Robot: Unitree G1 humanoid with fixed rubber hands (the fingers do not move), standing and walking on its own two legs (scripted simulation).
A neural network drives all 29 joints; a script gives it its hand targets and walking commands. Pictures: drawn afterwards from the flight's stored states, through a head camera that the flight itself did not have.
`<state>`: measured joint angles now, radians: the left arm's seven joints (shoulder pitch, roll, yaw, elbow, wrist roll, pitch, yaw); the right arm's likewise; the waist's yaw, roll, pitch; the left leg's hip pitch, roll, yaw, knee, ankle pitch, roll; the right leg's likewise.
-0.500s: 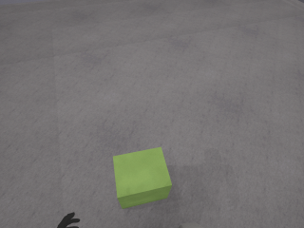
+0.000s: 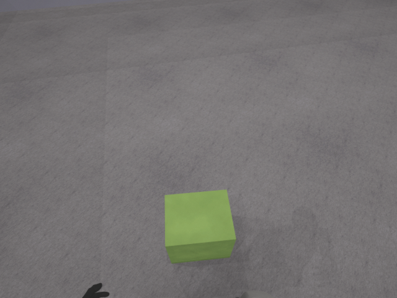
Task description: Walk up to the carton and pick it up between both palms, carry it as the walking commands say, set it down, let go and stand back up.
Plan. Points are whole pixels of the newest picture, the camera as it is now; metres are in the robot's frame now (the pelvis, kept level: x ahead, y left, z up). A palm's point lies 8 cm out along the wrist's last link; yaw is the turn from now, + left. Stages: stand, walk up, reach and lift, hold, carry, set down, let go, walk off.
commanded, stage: walk up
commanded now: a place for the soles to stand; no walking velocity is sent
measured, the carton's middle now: (198, 227) +0.47 +0.02 -0.63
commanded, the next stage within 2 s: none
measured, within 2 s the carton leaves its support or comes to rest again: neither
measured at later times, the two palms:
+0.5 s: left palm out of the picture +0.06 +0.28 -0.13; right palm out of the picture +0.09 -0.26 -0.10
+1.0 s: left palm out of the picture +0.06 +0.29 -0.13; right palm (326, 281) +0.15 -0.25 -0.11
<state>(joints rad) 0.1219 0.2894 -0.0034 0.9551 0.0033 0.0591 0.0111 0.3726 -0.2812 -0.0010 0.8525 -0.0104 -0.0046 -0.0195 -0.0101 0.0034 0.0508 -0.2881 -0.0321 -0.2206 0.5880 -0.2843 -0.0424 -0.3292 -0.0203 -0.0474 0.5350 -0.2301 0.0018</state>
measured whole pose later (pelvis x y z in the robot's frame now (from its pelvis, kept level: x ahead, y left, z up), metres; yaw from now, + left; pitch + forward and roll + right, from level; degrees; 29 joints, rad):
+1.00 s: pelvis +0.03 +0.00 -0.01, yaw +10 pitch -1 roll -3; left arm 0.16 0.30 -0.03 0.91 0.00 0.05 0.01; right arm 0.28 -0.29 0.00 0.77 0.00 0.00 -0.04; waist 0.01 0.02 0.04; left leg -0.34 -0.07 -0.30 0.70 -0.34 -0.04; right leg -0.28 -0.05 -0.15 0.59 -0.29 0.02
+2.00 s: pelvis +0.02 +0.01 +0.00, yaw +14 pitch +0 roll -3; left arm 0.21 0.30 -0.02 0.93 0.00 0.05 0.01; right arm 0.25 -0.26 0.02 0.85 0.00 0.00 -0.04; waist 0.01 0.01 0.03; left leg -0.33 -0.08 -0.29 0.65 -0.30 -0.02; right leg -0.25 -0.05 -0.14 0.54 -0.28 0.02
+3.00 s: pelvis +0.03 +0.01 -0.07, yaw +6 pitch +24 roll +0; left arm -0.11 0.24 0.15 0.65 -0.05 0.12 -0.08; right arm -0.10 -0.19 -0.14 0.60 0.01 0.16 -0.01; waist 0.02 0.00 -0.15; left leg -0.98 0.00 -0.07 1.02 -0.45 -0.05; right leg -0.99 -0.01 0.01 1.01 -0.43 0.03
